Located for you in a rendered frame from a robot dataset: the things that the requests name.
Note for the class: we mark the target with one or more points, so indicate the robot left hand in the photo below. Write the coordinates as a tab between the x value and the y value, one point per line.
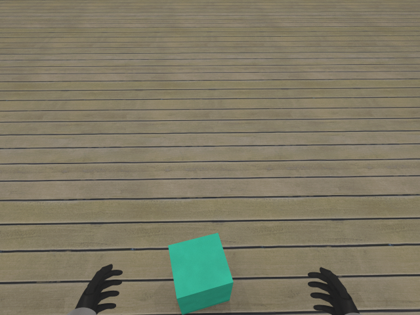
92	295

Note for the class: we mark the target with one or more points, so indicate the carton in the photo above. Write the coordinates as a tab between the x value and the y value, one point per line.
201	274

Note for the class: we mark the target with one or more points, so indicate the robot right hand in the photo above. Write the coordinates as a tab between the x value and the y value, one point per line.
340	300

